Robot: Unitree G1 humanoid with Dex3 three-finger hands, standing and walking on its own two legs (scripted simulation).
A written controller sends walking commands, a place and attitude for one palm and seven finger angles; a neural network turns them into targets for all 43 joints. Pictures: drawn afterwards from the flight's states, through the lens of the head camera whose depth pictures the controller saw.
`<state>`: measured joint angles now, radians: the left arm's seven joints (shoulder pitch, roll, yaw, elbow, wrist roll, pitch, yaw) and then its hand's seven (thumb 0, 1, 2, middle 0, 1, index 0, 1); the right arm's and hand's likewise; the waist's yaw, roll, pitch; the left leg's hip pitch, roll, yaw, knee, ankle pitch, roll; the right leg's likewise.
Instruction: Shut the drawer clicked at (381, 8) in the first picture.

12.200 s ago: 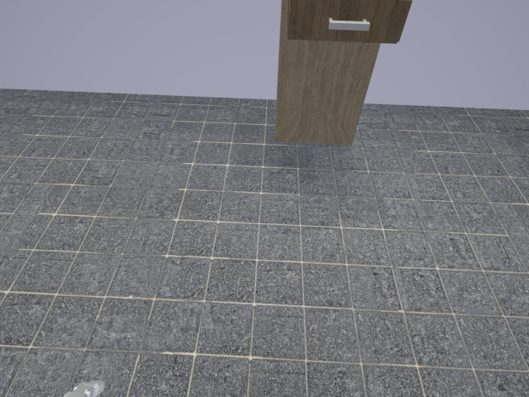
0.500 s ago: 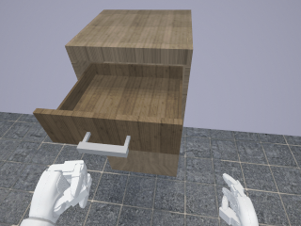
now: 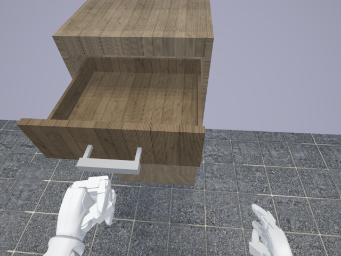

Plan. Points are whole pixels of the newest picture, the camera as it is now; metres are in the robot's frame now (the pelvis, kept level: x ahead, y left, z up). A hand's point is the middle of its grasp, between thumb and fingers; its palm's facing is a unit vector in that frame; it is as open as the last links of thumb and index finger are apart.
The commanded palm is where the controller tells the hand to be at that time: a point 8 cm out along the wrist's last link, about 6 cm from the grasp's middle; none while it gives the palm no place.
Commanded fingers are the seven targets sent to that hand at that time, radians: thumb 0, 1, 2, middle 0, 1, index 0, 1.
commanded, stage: bring the fist close to the handle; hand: left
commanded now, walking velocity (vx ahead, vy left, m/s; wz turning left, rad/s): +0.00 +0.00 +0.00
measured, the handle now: (111, 158) +0.32 +0.16 +0.07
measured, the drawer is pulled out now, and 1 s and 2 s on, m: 0.29 0.29 0.17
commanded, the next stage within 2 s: push the drawer shut in 0.64 s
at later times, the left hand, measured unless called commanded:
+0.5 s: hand (118, 198) +0.23 +0.13 +0.07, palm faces -0.02 -1.00 -0.04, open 3.3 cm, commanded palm +0.20 +0.18 +0.07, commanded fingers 0.00 0.90 0.90 -1.40 -1.60 -1.40 -1.60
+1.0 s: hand (121, 191) +0.24 +0.12 +0.06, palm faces -0.01 -1.00 -0.06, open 3.2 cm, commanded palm +0.23 +0.18 +0.07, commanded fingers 0.00 0.90 0.90 -1.40 -1.60 -1.40 -1.60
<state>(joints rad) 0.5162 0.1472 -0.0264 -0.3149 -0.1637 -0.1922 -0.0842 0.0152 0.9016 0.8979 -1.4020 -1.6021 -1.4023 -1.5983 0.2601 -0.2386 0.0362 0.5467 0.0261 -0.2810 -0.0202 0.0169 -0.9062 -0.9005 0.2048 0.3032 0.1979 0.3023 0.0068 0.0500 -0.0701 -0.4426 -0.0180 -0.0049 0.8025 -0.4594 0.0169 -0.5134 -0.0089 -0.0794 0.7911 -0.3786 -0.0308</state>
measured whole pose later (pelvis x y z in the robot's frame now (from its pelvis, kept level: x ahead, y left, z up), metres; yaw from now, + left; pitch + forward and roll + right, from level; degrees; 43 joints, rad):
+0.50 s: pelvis +0.00 +0.00 -0.01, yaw +0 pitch +9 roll +0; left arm 0.43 0.15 -0.03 -0.21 -0.15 -0.26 -0.05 0.02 0.90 0.90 -1.40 -1.60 -1.40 -1.60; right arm 0.26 -0.24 0.03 0.51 0.02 -0.21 -0.01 0.02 -0.91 -0.90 0.20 0.30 0.20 0.30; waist -0.01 0.04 -0.10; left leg -0.55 -0.01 0.00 0.89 -0.50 0.02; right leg -0.62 -0.01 -0.08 0.87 -0.41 -0.03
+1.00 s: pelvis +0.00 -0.01 -0.01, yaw +0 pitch +9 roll +0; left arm 0.32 0.17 -0.02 -0.13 -0.15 -0.25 -0.05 0.01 0.89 0.91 -1.40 -1.60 -1.40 -1.60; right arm 0.24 -0.25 0.04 0.51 0.02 -0.18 -0.02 0.02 -0.91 -0.90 0.21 0.30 0.20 0.30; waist -0.01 0.05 -0.09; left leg -0.57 -0.01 -0.02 0.90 -0.50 0.01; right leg -0.64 -0.01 -0.09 0.88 -0.41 -0.04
